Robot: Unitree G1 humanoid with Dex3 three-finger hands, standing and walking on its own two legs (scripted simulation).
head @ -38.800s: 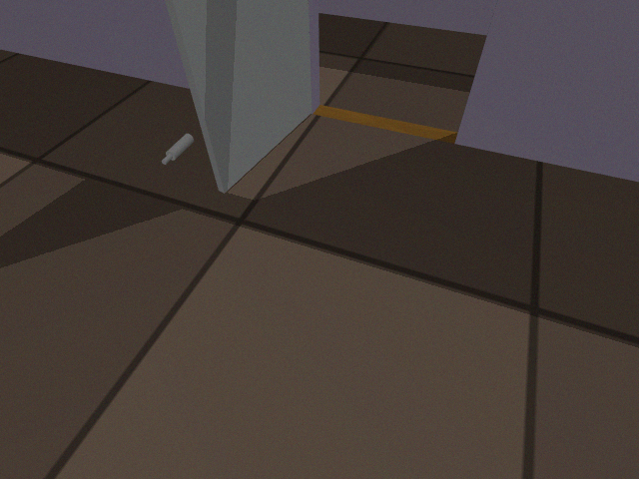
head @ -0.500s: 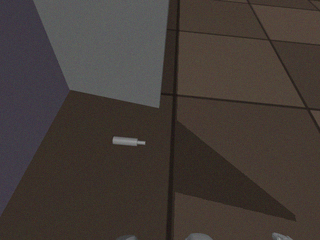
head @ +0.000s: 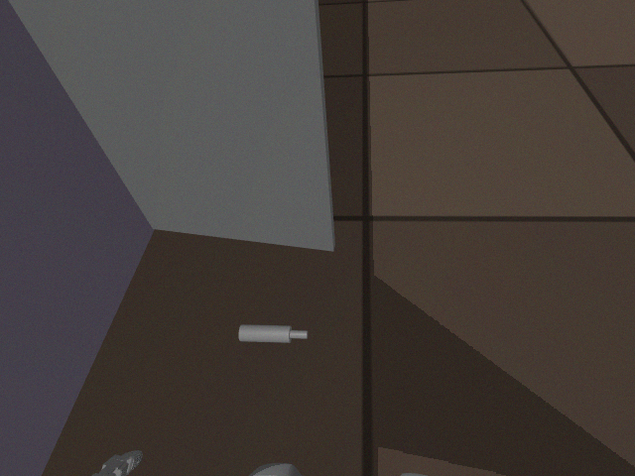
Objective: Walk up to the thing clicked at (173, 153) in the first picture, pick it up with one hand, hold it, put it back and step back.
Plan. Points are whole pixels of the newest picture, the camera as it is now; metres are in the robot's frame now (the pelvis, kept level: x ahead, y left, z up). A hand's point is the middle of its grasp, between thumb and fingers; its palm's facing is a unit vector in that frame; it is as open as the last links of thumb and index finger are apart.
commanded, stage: walk up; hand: left
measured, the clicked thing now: (273, 333) +0.63 +0.26 -0.74
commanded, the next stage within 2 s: none
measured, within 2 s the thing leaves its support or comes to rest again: neither
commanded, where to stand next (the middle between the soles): +0.25 +0.04 m, yaw +0 degrees
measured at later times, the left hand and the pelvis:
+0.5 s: hand (129, 447) +0.17 +0.33 -0.16, palm faces -0.04 -0.95 -0.31, open 7.4 cm; pelvis +0.13 +0.07 +0.00, yaw +0 degrees
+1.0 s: hand (163, 395) +0.25 +0.29 -0.14, palm faces -0.06 -0.94 -0.34, open 7.4 cm; pelvis +0.15 +0.05 +0.00, yaw -2 degrees
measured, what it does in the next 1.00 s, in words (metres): walks ahead: left foot, then right foot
